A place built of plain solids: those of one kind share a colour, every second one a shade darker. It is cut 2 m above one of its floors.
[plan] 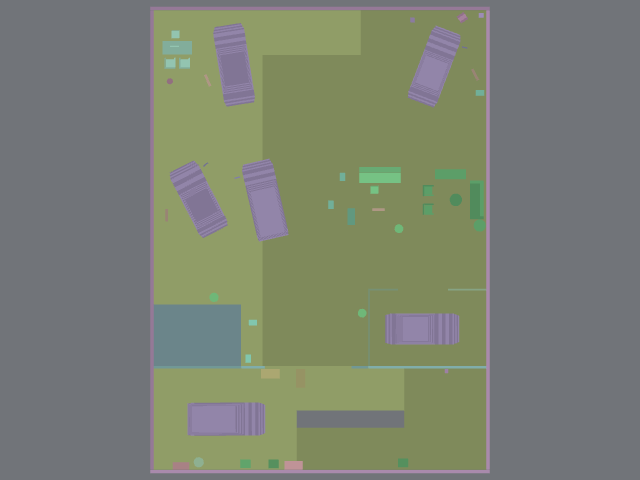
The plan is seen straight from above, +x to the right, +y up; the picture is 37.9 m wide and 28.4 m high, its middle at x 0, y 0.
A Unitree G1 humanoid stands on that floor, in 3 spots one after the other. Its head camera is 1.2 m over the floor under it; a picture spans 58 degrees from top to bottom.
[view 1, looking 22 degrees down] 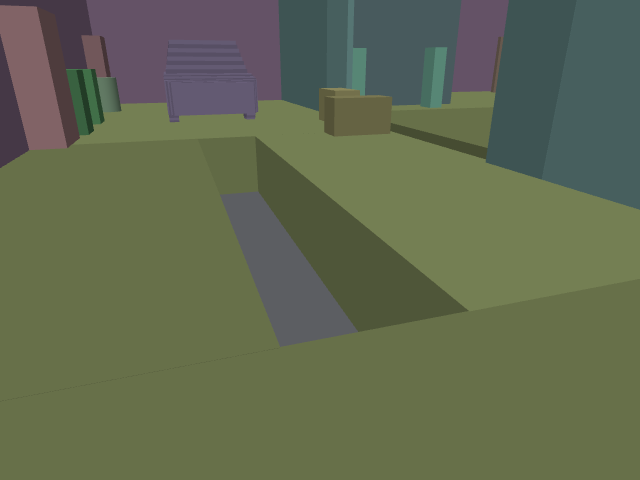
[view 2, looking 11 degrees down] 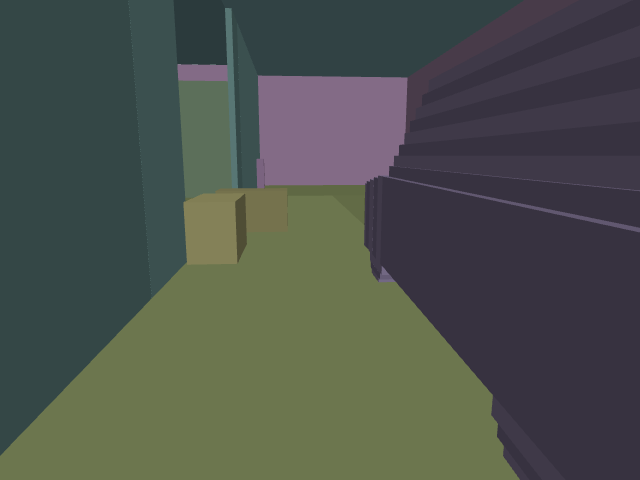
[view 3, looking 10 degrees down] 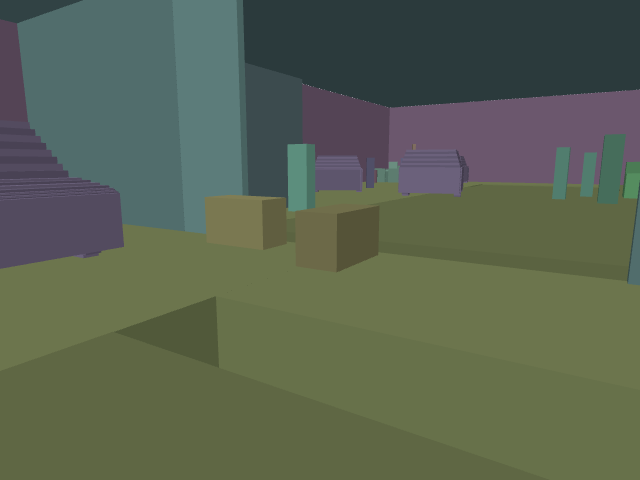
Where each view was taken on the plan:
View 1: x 6.61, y -11.45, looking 162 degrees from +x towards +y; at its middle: floor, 4.73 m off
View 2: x -8.30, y -8.79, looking -4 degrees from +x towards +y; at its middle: floor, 6.29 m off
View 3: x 1.47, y -12.83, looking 122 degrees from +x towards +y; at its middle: boards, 4.89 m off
